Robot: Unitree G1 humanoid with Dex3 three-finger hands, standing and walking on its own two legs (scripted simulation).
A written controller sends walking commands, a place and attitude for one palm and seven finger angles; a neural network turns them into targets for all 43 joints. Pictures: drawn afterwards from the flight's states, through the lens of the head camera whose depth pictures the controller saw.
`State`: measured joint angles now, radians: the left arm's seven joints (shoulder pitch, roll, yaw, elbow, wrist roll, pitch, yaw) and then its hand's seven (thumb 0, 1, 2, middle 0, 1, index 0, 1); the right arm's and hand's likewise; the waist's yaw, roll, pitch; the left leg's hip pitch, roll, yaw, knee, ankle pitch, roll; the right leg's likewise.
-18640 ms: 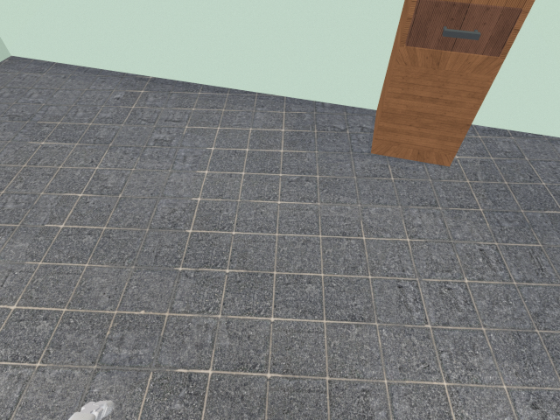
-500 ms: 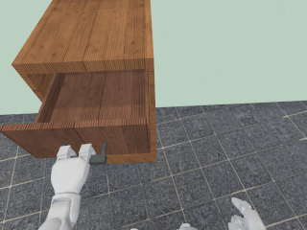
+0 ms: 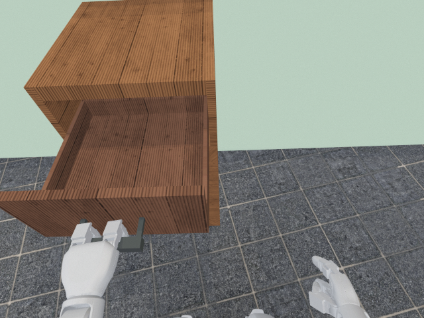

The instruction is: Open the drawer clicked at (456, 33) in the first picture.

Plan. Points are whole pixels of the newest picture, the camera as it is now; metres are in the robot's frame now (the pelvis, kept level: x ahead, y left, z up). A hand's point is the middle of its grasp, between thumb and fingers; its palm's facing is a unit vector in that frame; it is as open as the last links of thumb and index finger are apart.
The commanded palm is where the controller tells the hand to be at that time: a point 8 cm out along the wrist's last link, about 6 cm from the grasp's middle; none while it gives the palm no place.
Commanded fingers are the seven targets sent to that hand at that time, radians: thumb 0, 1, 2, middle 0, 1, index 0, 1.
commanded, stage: pull the drawer open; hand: left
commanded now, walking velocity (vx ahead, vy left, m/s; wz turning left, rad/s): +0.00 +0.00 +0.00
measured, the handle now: (109, 234) +0.27 +0.23 -0.02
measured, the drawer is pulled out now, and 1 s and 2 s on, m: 0.26 0.30 0.29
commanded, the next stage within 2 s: open the thumb to release the handle in 0.42 s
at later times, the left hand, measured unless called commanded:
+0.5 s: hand (99, 291) +0.17 +0.22 -0.03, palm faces -0.06 -0.09 -0.99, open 6.0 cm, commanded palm +0.15 +0.23 +0.02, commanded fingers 0.00 0.90 0.90 -0.40 -1.35 -0.40 -1.35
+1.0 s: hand (98, 288) +0.18 +0.23 -0.03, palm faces -0.02 -0.07 -1.00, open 11.9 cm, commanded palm +0.15 +0.23 +0.02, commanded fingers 0.00 -0.50 0.30 -0.30 -1.20 -0.30 -1.20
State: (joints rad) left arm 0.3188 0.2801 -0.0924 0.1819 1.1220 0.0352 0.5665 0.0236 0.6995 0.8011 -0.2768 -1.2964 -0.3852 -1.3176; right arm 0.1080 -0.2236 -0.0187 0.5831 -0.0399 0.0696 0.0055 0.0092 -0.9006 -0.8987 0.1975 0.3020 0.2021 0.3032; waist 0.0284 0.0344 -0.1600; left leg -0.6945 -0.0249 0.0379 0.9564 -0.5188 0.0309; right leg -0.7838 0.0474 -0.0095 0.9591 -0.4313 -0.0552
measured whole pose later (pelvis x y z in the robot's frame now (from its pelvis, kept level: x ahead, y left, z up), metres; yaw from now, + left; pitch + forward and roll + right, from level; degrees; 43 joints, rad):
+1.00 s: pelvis -0.01 -0.01 -0.01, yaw +1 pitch +14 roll +1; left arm 0.41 0.29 -0.08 0.10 1.10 0.02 0.57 0.00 -0.18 0.44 -0.32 -1.23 -0.34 -1.24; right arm 0.11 -0.22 0.00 0.56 -0.04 0.07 -0.01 0.01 -0.90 -0.90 0.20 0.30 0.20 0.30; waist 0.04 0.04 -0.16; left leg -0.73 -0.03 0.02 1.00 -0.52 0.02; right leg -0.81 0.04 -0.02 1.00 -0.44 -0.06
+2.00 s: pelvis -0.01 +0.00 +0.01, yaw +1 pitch +12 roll +1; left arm 0.33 0.31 -0.09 0.12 1.06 0.03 0.52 0.00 -0.49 0.30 -0.32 -1.20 -0.42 -1.23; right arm 0.12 -0.24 -0.03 0.59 -0.03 0.05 -0.03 0.01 -0.90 -0.90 0.20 0.30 0.20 0.30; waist 0.04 0.06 -0.13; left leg -0.64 -0.03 0.02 0.90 -0.48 0.03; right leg -0.72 0.04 -0.03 0.90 -0.39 -0.06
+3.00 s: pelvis +0.00 +0.00 +0.04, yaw +0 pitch +5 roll +1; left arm 0.39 0.38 -0.09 -0.10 1.00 0.04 0.32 0.00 -0.49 0.30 -0.33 -1.21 -0.41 -1.25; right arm 0.10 -0.24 -0.01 0.59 -0.02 0.07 -0.02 0.01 -0.90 -0.90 0.20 0.30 0.20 0.30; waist 0.09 0.07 -0.06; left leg -0.37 -0.03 0.03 0.66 -0.39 0.03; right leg -0.46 0.05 0.00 0.68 -0.32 -0.06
